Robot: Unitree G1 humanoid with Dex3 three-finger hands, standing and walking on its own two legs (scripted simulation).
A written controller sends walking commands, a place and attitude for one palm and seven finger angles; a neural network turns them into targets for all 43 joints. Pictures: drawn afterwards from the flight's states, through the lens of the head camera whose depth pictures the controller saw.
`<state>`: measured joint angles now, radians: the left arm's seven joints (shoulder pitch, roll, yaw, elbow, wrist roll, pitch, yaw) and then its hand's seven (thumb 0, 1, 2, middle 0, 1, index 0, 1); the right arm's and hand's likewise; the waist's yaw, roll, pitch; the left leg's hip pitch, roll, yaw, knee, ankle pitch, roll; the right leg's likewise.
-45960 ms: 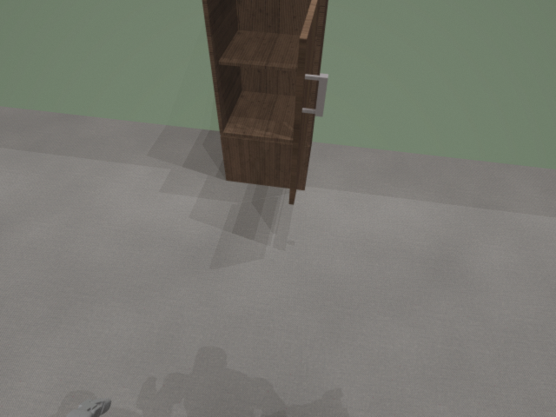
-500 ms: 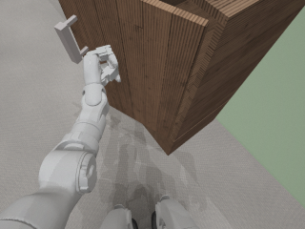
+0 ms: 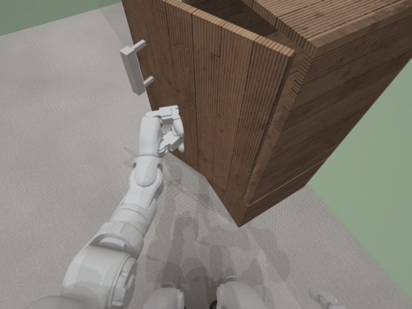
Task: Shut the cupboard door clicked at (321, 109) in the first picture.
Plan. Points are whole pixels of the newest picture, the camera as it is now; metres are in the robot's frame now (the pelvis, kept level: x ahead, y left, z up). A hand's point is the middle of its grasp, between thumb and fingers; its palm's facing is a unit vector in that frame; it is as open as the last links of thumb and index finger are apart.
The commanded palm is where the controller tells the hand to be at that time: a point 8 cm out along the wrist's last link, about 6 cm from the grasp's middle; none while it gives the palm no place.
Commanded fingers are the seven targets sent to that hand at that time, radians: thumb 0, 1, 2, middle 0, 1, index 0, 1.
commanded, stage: draw the hand back to the body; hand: left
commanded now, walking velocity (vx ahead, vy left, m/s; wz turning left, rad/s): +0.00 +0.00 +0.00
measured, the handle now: (140, 68) +0.65 +0.13 +0.05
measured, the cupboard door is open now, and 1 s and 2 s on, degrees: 22 22 22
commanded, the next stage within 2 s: step back with the hand held close in 1.66 s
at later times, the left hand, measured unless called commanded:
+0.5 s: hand (127, 153) +0.36 +0.11 +0.12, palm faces -0.07 -1.00 -0.03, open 3.1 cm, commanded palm +0.33 +0.17 +0.13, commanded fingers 0.00 0.90 0.90 -1.25 -1.44 -1.25 -1.44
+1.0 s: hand (0, 190) +0.27 +0.23 +0.19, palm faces +0.20 -0.94 -0.29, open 4.0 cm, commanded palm +0.23 +0.28 +0.21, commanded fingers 0.00 0.90 0.90 -0.56 -0.69 -0.56 -0.69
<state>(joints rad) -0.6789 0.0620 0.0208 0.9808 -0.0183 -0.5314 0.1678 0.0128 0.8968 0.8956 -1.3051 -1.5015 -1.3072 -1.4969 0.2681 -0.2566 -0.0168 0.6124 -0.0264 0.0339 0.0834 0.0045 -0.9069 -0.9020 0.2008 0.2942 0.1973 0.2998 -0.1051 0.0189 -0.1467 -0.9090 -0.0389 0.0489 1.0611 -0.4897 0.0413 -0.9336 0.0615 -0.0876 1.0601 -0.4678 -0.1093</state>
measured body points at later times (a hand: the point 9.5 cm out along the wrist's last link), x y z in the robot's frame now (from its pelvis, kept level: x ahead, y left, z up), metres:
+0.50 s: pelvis +0.01 +0.01 +0.04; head +0.05 +0.00 +0.49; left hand +0.36 +0.17 +0.12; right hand +0.12 -0.24 -0.07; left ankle +0.01 +0.10 -0.66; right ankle +0.02 -0.05 -0.66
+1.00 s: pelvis +0.04 +0.04 +0.08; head +0.02 +0.02 +0.53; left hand +0.26 +0.28 +0.21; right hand +0.24 -0.16 +0.00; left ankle +0.01 +0.10 -0.66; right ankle +0.02 -0.05 -0.66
